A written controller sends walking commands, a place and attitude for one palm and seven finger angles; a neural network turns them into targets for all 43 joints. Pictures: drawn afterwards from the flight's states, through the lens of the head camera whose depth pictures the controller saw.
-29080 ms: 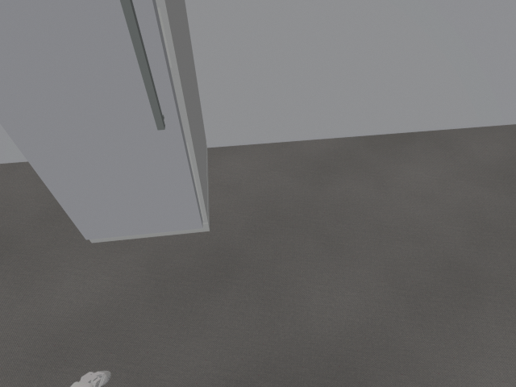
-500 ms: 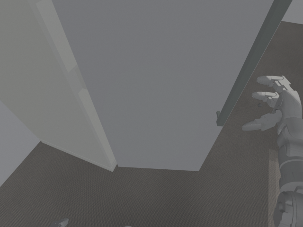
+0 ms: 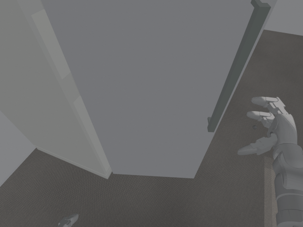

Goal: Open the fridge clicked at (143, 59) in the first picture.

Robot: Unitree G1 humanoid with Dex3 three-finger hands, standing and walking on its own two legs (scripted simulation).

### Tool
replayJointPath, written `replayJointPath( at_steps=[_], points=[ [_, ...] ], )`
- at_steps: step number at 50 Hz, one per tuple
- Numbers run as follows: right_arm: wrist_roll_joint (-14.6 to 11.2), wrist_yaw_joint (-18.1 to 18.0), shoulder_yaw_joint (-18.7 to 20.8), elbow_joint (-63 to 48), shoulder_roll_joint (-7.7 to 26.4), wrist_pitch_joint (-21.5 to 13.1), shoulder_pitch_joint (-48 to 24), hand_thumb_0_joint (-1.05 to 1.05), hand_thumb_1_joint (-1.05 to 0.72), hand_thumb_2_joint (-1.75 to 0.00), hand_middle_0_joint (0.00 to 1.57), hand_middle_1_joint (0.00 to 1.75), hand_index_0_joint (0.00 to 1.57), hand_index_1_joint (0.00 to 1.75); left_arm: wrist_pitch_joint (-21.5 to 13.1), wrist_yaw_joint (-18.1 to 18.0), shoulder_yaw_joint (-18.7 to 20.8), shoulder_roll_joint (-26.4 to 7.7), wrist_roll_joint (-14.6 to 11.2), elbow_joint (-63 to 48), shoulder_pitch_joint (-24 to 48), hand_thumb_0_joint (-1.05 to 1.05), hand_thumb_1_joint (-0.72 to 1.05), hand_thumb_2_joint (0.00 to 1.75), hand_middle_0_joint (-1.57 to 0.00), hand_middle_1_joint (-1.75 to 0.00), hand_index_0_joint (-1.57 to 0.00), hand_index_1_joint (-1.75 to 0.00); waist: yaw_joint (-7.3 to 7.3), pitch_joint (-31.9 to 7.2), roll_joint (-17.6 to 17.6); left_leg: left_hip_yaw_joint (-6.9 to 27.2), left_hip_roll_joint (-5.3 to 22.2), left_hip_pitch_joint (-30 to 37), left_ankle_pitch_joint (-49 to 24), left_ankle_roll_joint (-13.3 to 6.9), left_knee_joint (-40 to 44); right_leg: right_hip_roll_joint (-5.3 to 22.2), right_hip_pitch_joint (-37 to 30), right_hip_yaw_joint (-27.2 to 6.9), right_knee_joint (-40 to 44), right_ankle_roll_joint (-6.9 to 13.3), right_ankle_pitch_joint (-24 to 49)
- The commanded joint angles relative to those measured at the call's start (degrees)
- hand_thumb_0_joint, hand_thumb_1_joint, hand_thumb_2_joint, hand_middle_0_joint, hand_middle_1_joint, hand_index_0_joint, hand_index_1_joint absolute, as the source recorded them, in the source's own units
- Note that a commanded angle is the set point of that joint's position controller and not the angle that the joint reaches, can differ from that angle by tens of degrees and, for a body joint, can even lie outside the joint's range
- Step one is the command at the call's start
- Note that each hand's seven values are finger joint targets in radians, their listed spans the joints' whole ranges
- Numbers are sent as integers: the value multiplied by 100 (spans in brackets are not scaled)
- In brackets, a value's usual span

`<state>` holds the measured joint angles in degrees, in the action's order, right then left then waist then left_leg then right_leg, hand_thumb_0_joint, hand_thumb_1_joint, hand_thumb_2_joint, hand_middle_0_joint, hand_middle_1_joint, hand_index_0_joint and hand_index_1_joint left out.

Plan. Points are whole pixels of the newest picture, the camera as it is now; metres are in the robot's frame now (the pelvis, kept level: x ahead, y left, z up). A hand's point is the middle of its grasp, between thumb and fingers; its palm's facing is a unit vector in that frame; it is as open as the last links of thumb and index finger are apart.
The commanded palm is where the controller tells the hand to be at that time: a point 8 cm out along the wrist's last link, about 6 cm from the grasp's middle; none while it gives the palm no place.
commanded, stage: slip the hand off the handle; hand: right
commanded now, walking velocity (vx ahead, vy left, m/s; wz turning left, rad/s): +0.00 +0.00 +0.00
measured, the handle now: (227, 82) +0.49 -0.16 +0.14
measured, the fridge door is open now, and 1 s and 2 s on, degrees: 71 71 71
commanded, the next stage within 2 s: draw the hand back to the body in 0.72 s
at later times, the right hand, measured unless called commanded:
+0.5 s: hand (258, 152) +0.30 -0.21 +0.09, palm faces +0.12 +0.98 -0.17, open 14.7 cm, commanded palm +0.28 -0.26 +0.11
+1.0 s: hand (267, 149) +0.29 -0.22 +0.12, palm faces +0.09 +1.00 +0.00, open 14.7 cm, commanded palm +0.25 -0.27 +0.12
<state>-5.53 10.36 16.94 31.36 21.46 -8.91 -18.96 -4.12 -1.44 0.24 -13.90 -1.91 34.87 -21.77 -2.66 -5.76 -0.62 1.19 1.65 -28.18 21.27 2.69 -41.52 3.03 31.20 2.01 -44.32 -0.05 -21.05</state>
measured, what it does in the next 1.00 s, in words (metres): stands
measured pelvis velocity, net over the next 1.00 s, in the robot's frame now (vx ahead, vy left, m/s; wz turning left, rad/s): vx -0.01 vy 0.02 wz -0.02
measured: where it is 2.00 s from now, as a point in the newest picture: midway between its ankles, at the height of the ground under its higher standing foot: outside the picture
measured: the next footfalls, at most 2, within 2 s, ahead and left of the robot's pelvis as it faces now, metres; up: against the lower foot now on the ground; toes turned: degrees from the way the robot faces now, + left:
none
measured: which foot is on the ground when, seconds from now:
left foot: down 0.00-1.00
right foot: down 0.00-1.00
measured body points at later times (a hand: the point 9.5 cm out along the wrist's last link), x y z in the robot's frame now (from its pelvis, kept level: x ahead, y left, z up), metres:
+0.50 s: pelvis -0.01 +0.03 +0.00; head -0.01 +0.03 +0.45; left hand +0.17 +0.26 -0.08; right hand +0.28 -0.27 +0.11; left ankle -0.01 +0.16 -0.71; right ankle +0.01 -0.12 -0.71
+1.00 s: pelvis -0.01 +0.02 +0.00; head -0.01 +0.03 +0.45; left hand +0.13 +0.28 -0.08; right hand +0.28 -0.27 +0.12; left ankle -0.01 +0.16 -0.71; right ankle +0.01 -0.12 -0.71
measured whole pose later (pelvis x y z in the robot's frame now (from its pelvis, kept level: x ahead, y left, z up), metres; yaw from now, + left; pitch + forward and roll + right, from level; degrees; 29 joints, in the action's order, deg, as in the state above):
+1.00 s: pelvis -0.01 +0.02 +0.00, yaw -1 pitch +3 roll +0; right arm -17.0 19.3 19.9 19.2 19.2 -7.1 -6.9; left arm -12.2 -6.3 -1.1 -15.2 -2.7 36.3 -17.9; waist 0.2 -4.6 -0.9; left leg -0.4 1.4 -23.9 21.5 1.1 -42.1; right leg 3.2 26.1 0.4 -42.0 -1.8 -19.2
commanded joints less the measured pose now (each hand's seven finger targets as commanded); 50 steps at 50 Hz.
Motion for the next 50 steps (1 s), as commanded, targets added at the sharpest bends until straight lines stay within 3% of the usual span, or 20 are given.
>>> replayJointPath(
  at_steps=[1,2,4,6,9,11,13,15,19,24,26,28,33,37,42,43,44,46,48,50],
  points=[
    [-150,-154,25,-2063,1052,-264,-2017,0,55,-20,25,115,25,115,-417,-143,297,-927,-34,-817,344,0,90,90,-20,-30,-20,-30,85,-1494,-642,-468,-382,181,-1350,-389,394,-150,-1576,-285,709,71,1757],
    [-120,-177,135,-1967,1157,-194,-1691,0,55,-20,25,115,25,115,-433,-149,302,-930,-22,-759,380,0,90,90,-20,-30,-20,-30,165,-1492,-597,-471,-371,177,-1297,-390,402,-126,-1590,-321,733,39,1718],
    [-115,-178,-100,-2004,913,-96,-1673,0,55,-20,25,115,25,115,-477,-173,252,-903,-39,-760,500,0,90,90,-20,-30,-20,-30,110,-1174,-377,-494,-351,145,-1179,-380,451,-135,-1431,-323,795,47,1453],
    [-132,-207,-174,-2235,818,-62,-1565,0,55,-20,25,115,25,115,-535,-204,225,-880,-44,-812,599,0,90,90,-20,-30,-20,-30,145,-1195,-526,-480,-348,202,-1155,-400,461,-168,-1484,-307,798,56,1428],
    [-154,-202,-66,-2043,869,65,-1263,0,55,-20,25,115,25,115,-560,-236,182,-876,-47,-792,731,0,90,90,-20,-30,-20,-30,193,-946,-138,-472,-308,271,-995,-376,552,-196,-1251,-274,875,68,1063],
    [-201,-169,180,-2150,1097,74,-1113,0,55,-20,25,115,25,115,-577,-274,164,-889,-30,-831,771,0,90,90,-20,-30,-20,-30,272,-1081,-28,-418,-305,484,-1101,-372,583,-244,-1211,-206,842,108,1096],
    [-188,-96,49,-2216,1000,95,-1159,0,55,-20,25,115,25,115,-589,-283,119,-835,-57,-848,892,0,90,90,-20,-30,-20,-30,244,-923,-222,-405,-266,435,-1038,-369,614,-254,-1183,-171,874,92,997],
    [-209,-30,-42,-2438,871,62,-953,0,55,-20,25,115,25,115,-650,-285,127,-807,-43,-913,928,0,90,90,-20,-30,-20,-30,293,-1069,-351,-397,-275,490,-1113,-373,600,-267,-1306,-163,852,90,1086],
    [-325,92,-34,-2691,888,22,-720,0,55,-20,25,115,25,115,-747,-318,113,-802,-45,-894,991,0,90,90,-20,-30,-20,-30,254,-978,-244,-365,-262,556,-1238,-340,644,-292,-1262,-115,803,116,1097],
    [-372,136,127,-2457,1126,40,-1040,0,55,-20,25,115,25,115,-838,-425,89,-829,-54,-756,998,0,90,90,-20,-30,-20,-30,194,-776,-142,-275,-232,433,-961,-311,745,-321,-1134,-115,778,137,824],
    [-414,188,280,-2256,1303,36,-1123,0,55,-20,25,115,25,115,-861,-471,88,-866,-51,-712,967,0,90,90,-20,-30,-20,-30,190,-797,93,-202,-214,495,-875,-284,803,-333,-1015,-101,745,159,753],
    [-420,274,342,-2061,1434,15,-1334,0,55,-20,25,115,25,115,-866,-495,87,-866,-72,-655,958,0,90,90,-20,-30,-20,-30,176,-805,-30,-149,-179,471,-811,-280,816,-335,-976,-89,740,154,699],
    [-513,416,370,-2084,1371,-79,-906,0,55,-20,25,115,25,115,-940,-443,136,-876,-62,-717,887,0,90,90,-20,-30,-20,-30,318,-1216,-170,-158,-176,724,-1343,-286,647,-346,-1047,-72,667,151,1102],
    [-571,438,508,-1973,1439,-55,-612,0,55,-20,25,115,25,115,-937,-412,154,-900,-78,-777,879,0,90,90,-20,-30,-20,-30,369,-1029,53,-149,-165,724,-1285,-262,637,-345,-847,-50,686,160,1013],
    [-563,361,512,-2349,1354,-104,-360,0,55,-20,25,115,25,115,-955,-385,190,-880,-76,-849,874,0,90,90,-20,-30,-20,-30,401,-1119,-128,-170,-195,708,-1435,-270,570,-347,-956,-15,668,169,1157],
    [-1743,734,829,-2565,803,-251,-855,0,55,-20,25,115,25,115,-1058,-465,155,-910,-139,-837,881,0,90,90,-20,-30,-20,-30,277,-1310,223,-134,-177,1038,-1480,-312,700,-374,-1072,-87,668,117,1061],
    [-1768,944,862,-2409,1079,-307,-731,0,55,-20,25,115,25,115,-1113,-539,139,-895,-145,-752,958,0,90,90,-20,-30,-20,-30,385,-1209,152,-121,-188,1096,-1476,-321,700,-341,-1069,-79,690,105,1020],
    [-1509,1018,1008,-2550,1522,-317,-592,0,55,-20,25,115,25,115,-1175,-585,92,-913,-101,-796,903,0,90,90,-20,-30,-20,-30,474,-1169,-214,-79,-194,941,-1457,-303,630,-353,-1071,-74,754,141,1092],
    [-1193,921,709,-2412,1290,-155,-345,0,55,-20,25,115,25,115,-1177,-545,75,-847,-98,-810,900,0,90,90,-20,-30,-20,-30,412,-724,-381,-178,-202,613,-1222,-295,658,-325,-1027,-104,871,130,963],
    [-1212,871,671,-2638,1168,-1,-106,0,55,-20,25,115,25,115,-1179,-520,74,-855,-116,-904,946,0,90,90,-20,-30,-20,-30,444,-741,-269,-261,-221,662,-1084,-310,706,-313,-1087,-155,969,124,898]
  ],
)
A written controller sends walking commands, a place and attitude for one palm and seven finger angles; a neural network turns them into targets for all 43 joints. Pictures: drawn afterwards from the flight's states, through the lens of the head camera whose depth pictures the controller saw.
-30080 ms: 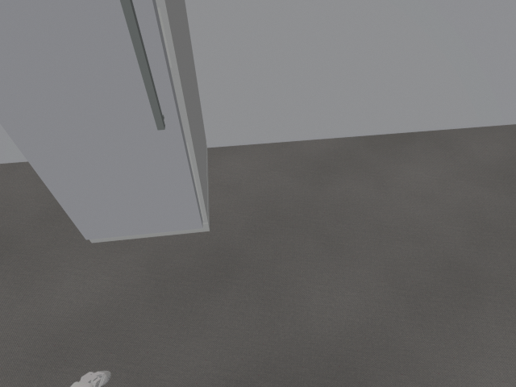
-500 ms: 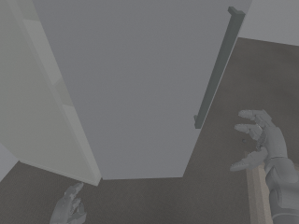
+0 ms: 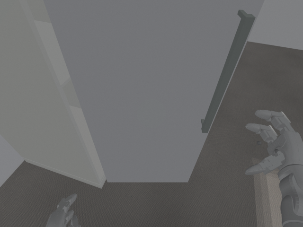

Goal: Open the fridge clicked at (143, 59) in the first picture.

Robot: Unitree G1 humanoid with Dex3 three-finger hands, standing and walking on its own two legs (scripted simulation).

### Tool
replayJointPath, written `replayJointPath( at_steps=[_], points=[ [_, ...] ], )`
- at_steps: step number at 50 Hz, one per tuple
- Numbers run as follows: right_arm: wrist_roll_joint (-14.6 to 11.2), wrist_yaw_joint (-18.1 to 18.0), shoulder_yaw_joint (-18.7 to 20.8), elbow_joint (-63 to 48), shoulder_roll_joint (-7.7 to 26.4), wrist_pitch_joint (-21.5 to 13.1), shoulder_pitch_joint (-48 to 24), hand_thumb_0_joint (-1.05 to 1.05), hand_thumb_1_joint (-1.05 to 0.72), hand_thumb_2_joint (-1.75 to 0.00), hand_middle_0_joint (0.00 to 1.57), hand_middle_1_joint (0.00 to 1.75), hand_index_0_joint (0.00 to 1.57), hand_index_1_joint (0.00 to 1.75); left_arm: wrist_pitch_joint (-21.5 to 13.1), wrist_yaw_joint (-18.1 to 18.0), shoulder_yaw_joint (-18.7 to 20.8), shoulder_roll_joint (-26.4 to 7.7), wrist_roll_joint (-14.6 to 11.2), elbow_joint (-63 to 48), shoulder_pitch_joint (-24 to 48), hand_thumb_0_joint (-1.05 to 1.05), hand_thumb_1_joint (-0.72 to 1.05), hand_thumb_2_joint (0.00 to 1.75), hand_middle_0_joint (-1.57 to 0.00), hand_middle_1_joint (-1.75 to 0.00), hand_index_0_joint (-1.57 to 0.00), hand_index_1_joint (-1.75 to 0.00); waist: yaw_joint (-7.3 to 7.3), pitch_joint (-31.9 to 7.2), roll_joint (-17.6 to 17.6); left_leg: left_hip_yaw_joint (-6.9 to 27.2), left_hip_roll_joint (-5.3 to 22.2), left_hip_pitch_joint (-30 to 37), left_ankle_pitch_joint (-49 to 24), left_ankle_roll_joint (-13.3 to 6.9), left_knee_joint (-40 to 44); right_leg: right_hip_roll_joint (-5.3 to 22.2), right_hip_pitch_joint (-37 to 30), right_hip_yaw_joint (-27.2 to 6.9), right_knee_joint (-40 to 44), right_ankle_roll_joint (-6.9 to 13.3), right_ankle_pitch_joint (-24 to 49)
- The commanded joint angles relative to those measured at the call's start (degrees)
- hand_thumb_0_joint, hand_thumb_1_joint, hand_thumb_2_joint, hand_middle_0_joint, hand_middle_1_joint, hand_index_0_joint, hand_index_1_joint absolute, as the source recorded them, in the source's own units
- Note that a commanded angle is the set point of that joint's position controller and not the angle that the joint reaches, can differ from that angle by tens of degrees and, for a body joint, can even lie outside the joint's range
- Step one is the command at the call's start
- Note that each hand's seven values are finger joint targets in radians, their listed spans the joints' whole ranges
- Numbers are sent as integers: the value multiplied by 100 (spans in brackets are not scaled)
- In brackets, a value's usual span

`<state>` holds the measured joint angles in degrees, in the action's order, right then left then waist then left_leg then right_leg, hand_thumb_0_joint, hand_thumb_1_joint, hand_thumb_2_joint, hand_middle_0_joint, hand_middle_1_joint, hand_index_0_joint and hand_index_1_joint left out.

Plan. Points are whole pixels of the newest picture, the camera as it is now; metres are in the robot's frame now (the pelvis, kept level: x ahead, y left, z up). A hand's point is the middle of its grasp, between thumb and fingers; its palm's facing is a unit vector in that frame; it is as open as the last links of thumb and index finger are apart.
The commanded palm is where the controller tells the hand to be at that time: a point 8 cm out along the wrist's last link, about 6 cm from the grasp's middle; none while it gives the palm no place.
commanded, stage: draw the hand back to the body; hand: right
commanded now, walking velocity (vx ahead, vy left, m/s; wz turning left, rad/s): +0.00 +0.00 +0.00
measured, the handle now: (218, 84) +0.50 -0.17 +0.14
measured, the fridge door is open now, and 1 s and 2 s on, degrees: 71 71 71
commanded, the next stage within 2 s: step back with the hand held close in 1.42 s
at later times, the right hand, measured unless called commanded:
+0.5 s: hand (286, 157) +0.26 -0.27 +0.13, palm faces +0.34 +0.91 -0.23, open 13.9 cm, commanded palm +0.21 -0.30 +0.16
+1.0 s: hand out of the picture +0.23 -0.27 +0.17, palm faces +0.46 +0.80 -0.38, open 9.2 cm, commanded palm +0.17 -0.30 +0.20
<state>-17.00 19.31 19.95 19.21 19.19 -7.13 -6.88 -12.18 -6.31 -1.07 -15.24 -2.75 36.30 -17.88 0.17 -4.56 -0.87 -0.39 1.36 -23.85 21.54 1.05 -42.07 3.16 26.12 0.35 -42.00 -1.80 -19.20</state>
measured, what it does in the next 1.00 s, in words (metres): stands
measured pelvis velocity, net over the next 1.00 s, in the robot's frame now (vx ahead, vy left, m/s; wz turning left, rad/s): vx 0.03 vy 0.00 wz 0.00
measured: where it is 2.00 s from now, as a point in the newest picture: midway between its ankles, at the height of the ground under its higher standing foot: outside the picture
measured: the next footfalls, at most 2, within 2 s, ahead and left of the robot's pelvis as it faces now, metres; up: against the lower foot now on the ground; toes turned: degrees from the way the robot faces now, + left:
none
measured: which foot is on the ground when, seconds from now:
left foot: down 0.00-1.00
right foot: down 0.00-1.00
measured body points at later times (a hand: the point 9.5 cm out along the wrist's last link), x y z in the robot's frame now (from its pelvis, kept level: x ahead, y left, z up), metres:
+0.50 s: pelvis +0.00 -0.01 +0.02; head -0.01 +0.00 +0.47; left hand +0.20 +0.20 -0.05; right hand +0.24 -0.32 +0.15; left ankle +0.00 +0.13 -0.71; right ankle +0.03 -0.14 -0.71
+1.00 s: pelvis +0.03 +0.00 +0.03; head +0.01 +0.02 +0.48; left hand +0.22 +0.22 -0.05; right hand +0.20 -0.31 +0.19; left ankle +0.00 +0.13 -0.71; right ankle +0.03 -0.14 -0.71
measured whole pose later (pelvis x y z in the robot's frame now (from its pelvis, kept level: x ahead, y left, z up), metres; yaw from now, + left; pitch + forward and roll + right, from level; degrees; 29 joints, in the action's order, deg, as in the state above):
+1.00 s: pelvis +0.03 +0.00 +0.03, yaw +0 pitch -4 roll +0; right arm -3.0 -5.3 19.2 -17.7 19.6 -2.3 22.8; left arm -8.6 -5.6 -1.1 -12.5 1.0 37.1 -12.1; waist 3.9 -0.4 -2.2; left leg -0.6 2.2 -5.0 16.9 1.5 -25.4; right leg 2.2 7.1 1.0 -25.1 -1.6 -14.4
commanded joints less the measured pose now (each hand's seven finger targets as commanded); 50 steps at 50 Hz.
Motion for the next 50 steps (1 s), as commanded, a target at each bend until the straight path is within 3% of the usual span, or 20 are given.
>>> replayJointPath(
  at_steps=[1,3,4,6,7,8,12,15,17,18,19,21,23,24,26,27,31,33,44,50],
  points=[
    [-162,-22,439,-1499,1393,-104,-1197,0,55,-20,25,115,25,115,-396,-45,208,-728,-39,-1082,580,0,90,90,-20,-30,-20,-30,199,-926,-113,-93,-209,357,-1078,-148,796,-334,-583,23,729,309,710],
    [-248,-23,528,-1835,1428,-9,-1254,0,55,-20,25,115,25,115,-432,-65,201,-718,-47,-1112,638,0,90,90,-20,-30,-20,-30,200,-1061,-189,-121,-212,400,-1130,-148,821,-326,-747,5,763,293,764],
    [-262,-21,360,-1898,1226,51,-1077,0,55,-20,25,115,25,115,-460,-62,175,-667,-55,-1132,670,0,90,90,-20,-30,-20,-30,200,-952,-206,-173,-221,386,-1082,-148,849,-317,-759,3,797,289,735],
    [-268,-46,431,-2202,1313,68,-1058,0,55,-20,25,115,25,115,-512,-73,157,-686,-43,-1123,658,0,90,90,-20,-30,-20,-30,195,-1025,-308,-178,-249,452,-1162,-165,849,-321,-877,-12,799,287,851],
    [-249,-66,321,-2297,1176,107,-901,0,55,-20,25,115,25,115,-542,-65,159,-639,-48,-1133,691,0,90,90,-20,-30,-20,-30,179,-944,-282,-200,-238,418,-1182,-148,882,-310,-911,-16,824,290,847],
    [-261,-73,434,-2261,1274,161,-819,0,55,-20,25,115,25,115,-551,-67,141,-680,-45,-1114,671,0,90,90,-20,-30,-20,-30,193,-861,-198,-208,-244,381,-1093,-143,903,-304,-884,-43,870,274,759],
    [-213,-78,256,-2622,1140,377,-769,0,55,-20,25,115,25,115,-606,-114,111,-646,-70,-1105,774,0,90,90,-20,-30,-20,-30,165,-686,-265,-254,-261,364,-872,-150,1013,-291,-987,-97,974,280,612],
    [-213,-101,288,-2989,1144,520,-598,0,44,-25,25,109,25,109,-643,-118,50,-622,-47,-1125,824,0,90,90,-20,-30,-20,-30,230,-734,-483,-299,-260,445,-941,-167,1027,-295,-1163,-140,1075,248,694],
    [-217,-124,288,-3087,1103,624,-418,0,37,-29,24,104,24,104,-654,-133,43,-594,-48,-1103,864,0,90,90,-20,-30,-20,-30,234,-641,-329,-320,-257,548,-975,-156,1082,-291,-1136,-133,1093,265,727],
    [621,-1078,455,-3404,1668,395,-762,0,33,-31,24,102,24,102,-552,-128,41,-538,157,-995,1009,0,90,90,-20,-30,-20,-30,264,-150,-143,-101,-203,421,-789,-140,1525,-394,-1049,-77,1250,274,609],
    [724,-1486,135,-3030,1040,413,-93,0,30,-32,24,100,24,100,-493,-127,34,-458,191,-964,996,0,90,90,-20,-30,-20,-30,169,136,-52,-192,-164,367,-539,-116,1532,-349,-1016,-57,1351,268,357],
    [1000,-1976,170,-3333,1145,344,175,0,22,-36,24,96,24,96,-338,-113,63,-493,213,-906,1043,0,90,90,-20,-30,-20,-30,258,-102,-73,-185,-154,705,-615,-132,1632,-340,-1221,-35,1485,293,421],
    [1165,-2234,114,-3745,1125,254,323,0,15,-39,24,92,24,92,-249,-82,46,-448,244,-925,1093,0,90,90,-20,-30,-20,-30,282,-376,-419,-184,-120,957,-788,-151,1619,-321,-1495,-11,1584,275,638],
    [1210,-2315,-55,-3854,956,231,430,0,12,-41,24,89,24,89,-233,-70,45,-403,254,-925,1106,0,90,90,-20,-30,-20,-30,257,-323,-533,-205,-120,1019,-841,-156,1616,-303,-1576,0,1633,263,705],
    [1315,-2479,118,-4056,1173,164,535,0,4,-44,23,85,23,85,-233,-72,63,-456,302,-864,1128,0,90,90,-20,-30,-20,-30,292,-470,-397,-215,-154,1187,-1057,-160,1701,-292,-1732,6,1717,271,935],
    [1318,-2507,19,-4095,1035,164,740,0,1,-46,23,83,23,83,-217,-64,68,-423,299,-882,1139,0,90,90,-20,-30,-20,-30,287,-383,-396,-222,-128,1252,-1093,-153,1704,-277,-1740,23,1756,275,996],
    [1378,-2597,232,-4092,1179,162,1037,0,-14,-53,23,75,23,75,-122,-75,104,-445,312,-783,1208,0,90,90,-20,-30,-20,-30,324,-190,-113,-231,-158,1388,-1276,-132,1903,-285,-1837,97,1883,304,1225],
    [1406,-2602,167,-4277,1082,136,1118,0,-21,-57,22,70,22,70,-90,-62,96,-407,322,-800,1221,0,90,90,-20,-30,-20,-30,341,-212,-330,-243,-133,1489,-1431,-138,1882,-294,-1948,113,1931,295,1395],
    [1379,-2582,534,-4715,1160,127,2184,0,-61,-76,21,47,21,47,34,8,169,-323,348,-846,1275,0,90,90,-20,-30,-20,-30,423,15,-95,-270,-117,1723,-2025,-74,1996,-301,-2055,256,1961,322,1860],
    [1373,-2571,655,-5154,1193,97,2429,0,-83,-87,20,34,20,34,70,19,184,-281,359,-875,1284,0,90,90,-20,-30,-20,-30,428,27,-290,-266,-112,1723,-2128,-54,2044,-314,-2142,298,1933,324,1941]
  ],
)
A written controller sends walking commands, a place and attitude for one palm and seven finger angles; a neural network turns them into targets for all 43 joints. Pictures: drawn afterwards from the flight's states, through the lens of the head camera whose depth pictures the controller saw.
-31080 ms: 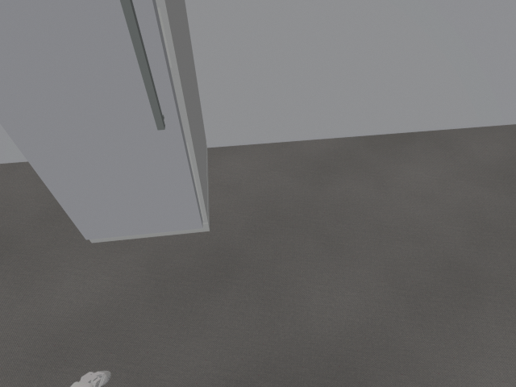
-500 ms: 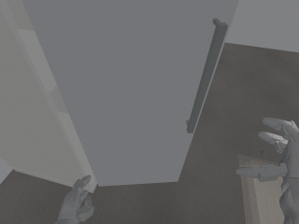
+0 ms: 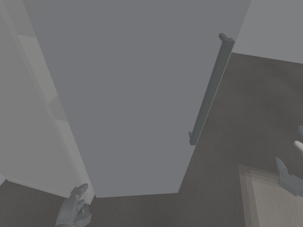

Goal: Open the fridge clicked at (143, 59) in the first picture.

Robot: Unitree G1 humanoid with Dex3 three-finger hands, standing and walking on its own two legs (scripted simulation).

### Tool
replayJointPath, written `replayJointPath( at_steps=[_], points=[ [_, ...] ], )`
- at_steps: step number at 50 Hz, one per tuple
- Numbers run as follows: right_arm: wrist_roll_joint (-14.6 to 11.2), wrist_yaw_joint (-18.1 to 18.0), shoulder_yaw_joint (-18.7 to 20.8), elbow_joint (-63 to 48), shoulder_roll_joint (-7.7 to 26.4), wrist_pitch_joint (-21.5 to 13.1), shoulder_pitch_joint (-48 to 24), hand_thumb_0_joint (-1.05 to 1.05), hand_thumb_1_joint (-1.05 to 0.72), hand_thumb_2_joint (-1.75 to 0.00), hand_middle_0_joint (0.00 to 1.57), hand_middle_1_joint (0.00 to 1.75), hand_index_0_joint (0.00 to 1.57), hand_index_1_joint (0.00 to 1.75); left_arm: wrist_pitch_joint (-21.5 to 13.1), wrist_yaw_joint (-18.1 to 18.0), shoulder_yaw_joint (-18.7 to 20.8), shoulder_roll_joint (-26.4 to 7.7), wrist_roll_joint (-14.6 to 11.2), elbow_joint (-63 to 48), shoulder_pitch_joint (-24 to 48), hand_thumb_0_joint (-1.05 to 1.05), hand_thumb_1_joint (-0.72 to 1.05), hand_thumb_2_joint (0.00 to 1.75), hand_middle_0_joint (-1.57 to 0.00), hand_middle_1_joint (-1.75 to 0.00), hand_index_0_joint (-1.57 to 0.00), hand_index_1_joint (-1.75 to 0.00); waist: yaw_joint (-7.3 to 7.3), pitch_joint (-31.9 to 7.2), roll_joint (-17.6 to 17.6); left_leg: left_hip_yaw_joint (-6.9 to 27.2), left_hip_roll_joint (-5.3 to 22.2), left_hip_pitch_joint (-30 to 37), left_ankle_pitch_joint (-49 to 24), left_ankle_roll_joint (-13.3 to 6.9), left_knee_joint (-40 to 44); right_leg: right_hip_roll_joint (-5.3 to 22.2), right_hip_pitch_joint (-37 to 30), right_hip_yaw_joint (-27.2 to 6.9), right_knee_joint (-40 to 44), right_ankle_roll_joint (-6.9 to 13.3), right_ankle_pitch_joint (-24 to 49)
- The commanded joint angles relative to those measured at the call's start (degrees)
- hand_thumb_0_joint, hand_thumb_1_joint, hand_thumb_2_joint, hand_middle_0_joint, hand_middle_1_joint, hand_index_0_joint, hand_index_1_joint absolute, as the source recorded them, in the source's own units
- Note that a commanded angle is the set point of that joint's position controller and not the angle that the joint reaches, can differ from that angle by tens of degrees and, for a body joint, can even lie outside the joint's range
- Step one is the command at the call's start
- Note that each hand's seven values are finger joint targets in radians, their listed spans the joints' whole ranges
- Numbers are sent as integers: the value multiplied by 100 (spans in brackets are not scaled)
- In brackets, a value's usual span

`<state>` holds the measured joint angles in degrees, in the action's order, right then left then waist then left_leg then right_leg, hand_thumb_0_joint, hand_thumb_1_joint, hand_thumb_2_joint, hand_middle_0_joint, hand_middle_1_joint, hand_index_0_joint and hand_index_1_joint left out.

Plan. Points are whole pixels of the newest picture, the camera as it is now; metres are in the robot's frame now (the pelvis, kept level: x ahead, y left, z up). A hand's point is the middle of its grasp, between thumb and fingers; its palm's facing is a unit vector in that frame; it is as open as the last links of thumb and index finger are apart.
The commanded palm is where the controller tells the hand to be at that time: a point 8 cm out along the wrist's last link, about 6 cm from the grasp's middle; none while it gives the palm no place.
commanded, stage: draw the hand back to the body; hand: right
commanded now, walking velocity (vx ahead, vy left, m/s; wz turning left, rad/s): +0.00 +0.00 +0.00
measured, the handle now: (204, 100) +0.47 -0.17 +0.11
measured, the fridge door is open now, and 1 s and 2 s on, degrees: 71 71 71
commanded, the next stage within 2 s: step back with the hand held close in 0.42 s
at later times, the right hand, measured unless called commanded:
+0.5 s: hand (293, 178) +0.19 -0.27 +0.15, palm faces +0.48 +0.79 -0.38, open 7.5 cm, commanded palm +0.13 -0.30 +0.17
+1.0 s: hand out of the picture +0.14 -0.30 +0.15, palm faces +0.42 +0.76 -0.49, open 7.4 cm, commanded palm +0.08 -0.33 +0.17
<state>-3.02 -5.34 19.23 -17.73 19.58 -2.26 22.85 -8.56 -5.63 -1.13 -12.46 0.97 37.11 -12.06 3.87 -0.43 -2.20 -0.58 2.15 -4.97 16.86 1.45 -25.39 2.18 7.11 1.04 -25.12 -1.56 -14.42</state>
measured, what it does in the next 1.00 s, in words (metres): shifts its weight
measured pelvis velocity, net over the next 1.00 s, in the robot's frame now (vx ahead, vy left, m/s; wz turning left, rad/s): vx -0.06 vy -0.03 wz -0.01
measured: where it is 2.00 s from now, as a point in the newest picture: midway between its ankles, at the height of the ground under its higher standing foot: outside the picture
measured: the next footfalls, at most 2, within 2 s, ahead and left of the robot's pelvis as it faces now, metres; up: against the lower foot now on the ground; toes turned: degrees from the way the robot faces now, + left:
left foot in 1.96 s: -0.23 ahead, +0.13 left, +0.00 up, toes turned -2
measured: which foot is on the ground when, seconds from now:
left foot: down 0.00-1.00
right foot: down 0.00-1.00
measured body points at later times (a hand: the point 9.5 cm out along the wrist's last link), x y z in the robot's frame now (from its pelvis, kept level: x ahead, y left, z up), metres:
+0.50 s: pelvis +0.00 +0.00 +0.00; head -0.03 +0.02 +0.45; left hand +0.18 +0.22 -0.08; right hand +0.16 -0.31 +0.17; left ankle -0.03 +0.13 -0.74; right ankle -0.01 -0.14 -0.74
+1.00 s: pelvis -0.06 -0.03 +0.00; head -0.05 -0.03 +0.45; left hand +0.12 +0.21 -0.08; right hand +0.11 -0.34 +0.18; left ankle -0.03 +0.13 -0.74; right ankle -0.01 -0.14 -0.74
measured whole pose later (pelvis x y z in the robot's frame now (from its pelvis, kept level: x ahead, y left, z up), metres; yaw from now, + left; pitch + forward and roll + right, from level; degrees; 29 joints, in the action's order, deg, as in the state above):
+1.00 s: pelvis -0.06 -0.03 +0.00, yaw +0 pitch +0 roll +1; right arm -2.2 -7.4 24.0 -25.8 24.2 -9.1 29.3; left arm -1.2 -5.7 -0.4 -12.0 -0.4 31.4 -11.3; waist 0.9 2.1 -0.5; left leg -0.2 3.4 -14.8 11.0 3.4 -26.2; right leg 0.8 18.0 1.2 -28.0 0.8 -9.8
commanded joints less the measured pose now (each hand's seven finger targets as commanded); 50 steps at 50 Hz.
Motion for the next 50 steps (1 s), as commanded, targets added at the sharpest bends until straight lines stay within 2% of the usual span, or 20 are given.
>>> replayJointPath(
  at_steps=[1,9,10,11,12,16,17,21,24,26,27,28,29,30,31,34,38,41,43,50],
  points=[
    [-35,-107,807,-1466,1224,-398,-485,0,-86,-88,20,32,20,32,-314,-57,202,-586,-2,-934,699,0,90,90,-20,-30,-20,-30,66,-352,-62,-249,-205,-156,-1668,-93,433,-217,-226,220,239,304,1462],
    [-21,-124,643,-1271,1031,-346,-548,0,-90,-90,20,30,20,30,-265,-87,204,-555,-17,-908,670,0,90,90,-20,-30,-20,-30,12,-176,108,-262,-186,-272,-1516,-63,432,-212,-228,212,271,331,1320],
    [-1,-135,705,-1367,1117,-361,-627,0,-90,-90,20,30,20,30,-266,-93,211,-577,-7,-915,682,0,90,90,-20,-30,-20,-30,30,-271,17,-247,-189,-270,-1535,-64,443,-232,-290,227,272,336,1331],
    [-12,-133,776,-1307,1198,-354,-570,0,-90,-90,20,30,20,30,-274,-107,212,-603,14,-884,689,0,90,90,-20,-30,-20,-30,54,-289,129,-245,-191,-218,-1610,-65,480,-230,-287,207,275,348,1371],
    [-27,-124,673,-1348,1070,-344,-526,0,-90,-90,20,30,20,30,-266,-100,207,-555,-5,-912,702,0,90,90,-20,-30,-20,-30,40,-310,-19,-220,-152,-170,-1621,-61,450,-220,-297,231,258,350,1371],
    [-10,-149,795,-1439,1231,-382,-557,0,-90,-90,20,30,20,30,-281,-103,203,-576,21,-868,727,0,90,90,-20,-30,-20,-30,75,-361,-30,-232,-182,-124,-1578,-79,511,-235,-303,205,288,331,1355],
    [-27,-142,687,-1426,1086,-371,-505,0,-90,-90,20,30,20,30,-281,-98,192,-524,5,-898,742,0,90,90,-20,-30,-20,-30,53,-250,-84,-235,-159,-134,-1564,-76,481,-217,-271,210,284,329,1339],
    [-16,-150,817,-1392,1209,-388,-477,0,-90,-90,20,30,20,30,-283,-99,205,-559,16,-860,760,0,90,90,-20,-30,-20,-30,82,-243,-44,-247,-189,-145,-1527,-83,540,-226,-271,199,330,312,1323],
    [-21,-156,698,-1474,1062,-415,-528,0,-90,-90,20,30,20,30,-285,-81,202,-517,-1,-876,748,0,90,90,-20,-30,-20,-30,46,-223,-241,-259,-186,-150,-1383,-97,493,-203,-282,193,361,284,1254],
    [-2,-166,786,-1406,1168,-428,-502,0,-90,-90,20,30,20,30,-302,-89,213,-572,15,-838,751,0,90,90,-20,-30,-20,-30,66,-178,-147,-267,-216,-186,-1329,-100,578,-214,-291,180,405,281,1213],
    [-16,-153,563,-1660,1004,-452,-746,0,-90,-90,20,30,20,30,-321,-69,191,-528,0,-903,770,0,90,90,-20,-30,-20,-30,22,-174,-259,-249,-176,-150,-1322,-100,525,-204,-271,165,394,287,1188],
    [12,-223,1278,-1892,1801,-685,-1367,0,-90,-90,20,30,20,30,-145,-9,181,-689,-26,-1060,853,0,90,90,-20,-30,-20,-30,-202,224,-47,19,42,-692,-1629,-113,876,-100,210,122,90,358,1064],
    [19,-172,920,-1312,1328,-692,-714,0,-90,-90,20,30,20,30,-17,0,166,-571,-13,-920,843,0,90,90,-20,-30,-20,-30,-258,210,356,12,171,-786,-1743,-135,874,-124,232,69,-67,344,1058],
    [27,-147,815,-1255,1189,-706,-376,0,-90,-90,20,30,20,30,82,34,194,-575,-11,-996,809,0,90,90,-20,-30,-20,-30,-243,83,508,28,221,-803,-1817,-145,856,-125,228,64,-127,331,1116],
    [47,-149,927,-1435,1301,-770,-235,0,-90,-90,20,30,20,30,152,24,239,-596,-5,-1066,851,0,90,90,-20,-30,-20,-30,-226,-117,305,-19,240,-693,-2274,-148,746,-132,165,87,-148,331,1448],
    [13,-186,996,-1733,1299,-836,275,0,-90,-90,20,30,20,30,380,39,292,-635,-34,-1243,710,0,90,90,-20,-30,-20,-30,-245,-755,-171,-107,138,-380,-2482,-106,367,-29,38,34,-20,302,2253],
    [-42,-229,1141,-1881,1415,-864,560,0,-90,-90,20,30,20,30,561,5,317,-646,-77,-1421,699,0,90,90,-20,-30,-20,-30,-243,-915,-128,-154,21,-338,-2388,-52,204,48,164,-30,75,293,2439],
    [-52,-280,1264,-1951,1557,-905,528,0,-90,-90,20,30,20,30,593,-46,351,-688,-102,-1468,679,0,90,90,-20,-30,-20,-30,-250,-896,-132,-149,-50,-337,-2124,-16,168,70,376,-77,201,315,2048],
    [-40,-301,1188,-1967,1483,-942,491,0,-90,-90,20,30,20,30,575,-56,340,-691,-119,-1492,644,0,90,90,-20,-30,-20,-30,-259,-808,-207,-156,-107,-345,-1806,13,113,114,592,-121,334,339,1613],
    [136,-366,1199,-1961,1357,-1187,331,0,-90,-90,20,30,20,30,312,-71,354,-814,-160,-1509,606,0,90,90,-20,-30,-20,-30,-244,-380,-643,-60,-319,524,-878,40,-600,379,2709,-601,1066,633,-1655]
  ],
)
